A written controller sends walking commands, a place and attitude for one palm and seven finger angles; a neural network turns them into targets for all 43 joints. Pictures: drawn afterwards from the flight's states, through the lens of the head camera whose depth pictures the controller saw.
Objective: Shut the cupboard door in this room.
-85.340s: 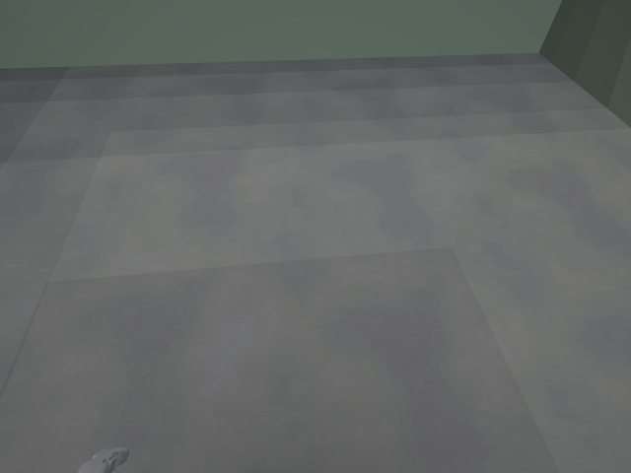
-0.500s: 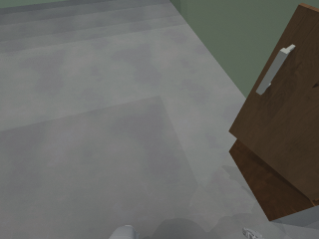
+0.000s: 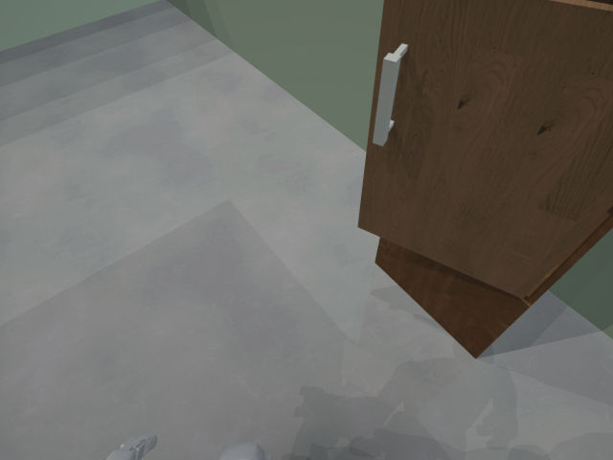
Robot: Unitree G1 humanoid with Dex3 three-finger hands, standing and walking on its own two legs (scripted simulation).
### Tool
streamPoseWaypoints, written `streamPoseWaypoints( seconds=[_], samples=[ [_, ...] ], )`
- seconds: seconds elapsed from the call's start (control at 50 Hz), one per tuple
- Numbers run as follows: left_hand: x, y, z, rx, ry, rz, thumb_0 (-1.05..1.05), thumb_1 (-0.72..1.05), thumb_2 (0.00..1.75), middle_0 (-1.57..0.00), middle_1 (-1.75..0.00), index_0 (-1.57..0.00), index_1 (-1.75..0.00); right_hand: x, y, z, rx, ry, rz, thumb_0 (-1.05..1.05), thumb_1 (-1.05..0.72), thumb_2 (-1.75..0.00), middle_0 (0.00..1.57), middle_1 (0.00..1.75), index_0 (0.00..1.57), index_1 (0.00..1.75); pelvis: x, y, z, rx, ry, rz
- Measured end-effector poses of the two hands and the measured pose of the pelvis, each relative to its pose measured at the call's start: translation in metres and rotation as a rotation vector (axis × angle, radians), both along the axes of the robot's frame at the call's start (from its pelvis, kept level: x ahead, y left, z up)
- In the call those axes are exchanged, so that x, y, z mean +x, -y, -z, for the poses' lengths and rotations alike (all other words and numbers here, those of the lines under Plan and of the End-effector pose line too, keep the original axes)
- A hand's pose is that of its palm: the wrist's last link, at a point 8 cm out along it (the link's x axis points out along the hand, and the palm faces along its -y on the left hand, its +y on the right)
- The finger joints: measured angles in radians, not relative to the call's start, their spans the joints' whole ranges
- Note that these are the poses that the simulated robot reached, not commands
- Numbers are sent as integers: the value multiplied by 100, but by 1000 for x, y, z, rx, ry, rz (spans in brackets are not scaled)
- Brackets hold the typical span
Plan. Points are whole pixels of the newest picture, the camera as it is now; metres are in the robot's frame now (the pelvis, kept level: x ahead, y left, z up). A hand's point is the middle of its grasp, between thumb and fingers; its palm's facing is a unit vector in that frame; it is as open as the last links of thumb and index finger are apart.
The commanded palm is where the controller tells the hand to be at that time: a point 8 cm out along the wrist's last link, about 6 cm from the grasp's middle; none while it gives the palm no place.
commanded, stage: turn to face it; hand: left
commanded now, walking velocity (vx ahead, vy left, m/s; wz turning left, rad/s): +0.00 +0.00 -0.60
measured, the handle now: (390, 97) +0.65 -0.11 +0.10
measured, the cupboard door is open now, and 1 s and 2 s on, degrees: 22 22 22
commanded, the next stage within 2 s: take the last steps up to it in 0.74 s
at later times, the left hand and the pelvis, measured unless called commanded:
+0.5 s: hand (182, 441) +0.16 +0.20 -0.15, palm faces -0.25 -0.94 -0.23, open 7.4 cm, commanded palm none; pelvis +0.01 +0.02 +0.01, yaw -17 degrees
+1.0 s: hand (211, 439) +0.17 +0.17 -0.17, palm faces -0.42 -0.89 -0.18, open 7.4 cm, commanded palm none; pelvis +0.03 +0.02 +0.01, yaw -26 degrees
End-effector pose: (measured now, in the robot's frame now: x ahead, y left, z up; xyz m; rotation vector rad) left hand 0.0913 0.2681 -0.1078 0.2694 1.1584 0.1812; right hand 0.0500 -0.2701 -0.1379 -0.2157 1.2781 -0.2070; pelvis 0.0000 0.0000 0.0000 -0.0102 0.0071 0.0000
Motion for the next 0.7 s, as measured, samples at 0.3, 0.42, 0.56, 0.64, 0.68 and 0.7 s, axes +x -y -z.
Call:
streamPoseWaypoints(
  seconds=[0.3,0.42,0.56,0.64,0.68,0.7],
  samples=[
    [23,2,24,-75,-76,112,0,91,90,-21,-30,-20,-30,11,-27,-26,-29,156,116,1,-91,-90,20,30,20,30,10,-25,-2,5,-10,169],
    [54,2,17,-85,-63,194,1,91,90,-20,-30,-20,-30,-21,-41,-35,-30,117,166,0,-91,-90,21,30,20,30,10,-27,-11,-14,4,248],
    [86,30,4,-56,-20,304,0,91,90,-20,-30,-20,-29,-69,-30,-18,2,58,290,1,-90,-90,21,30,20,30,8,-15,-9,-19,5,325],
    [90,48,5,-24,5,355,0,91,90,-20,-30,-20,-29,-94,-17,0,19,13,363,1,-90,-90,21,30,20,30,6,-6,1,-5,5,358],
    [86,53,1,-21,-9,364,0,91,90,-20,-30,-20,-29,-100,-15,-1,19,-6,387,1,-91,-90,20,30,20,30,6,-6,-4,-4,5,364],
    [84,55,0,-20,-19,365,0,91,90,-20,-30,-20,-30,-102,-15,-4,20,-9,394,1,-91,-90,20,30,20,30,7,-6,-6,1,4,370]
  ],
)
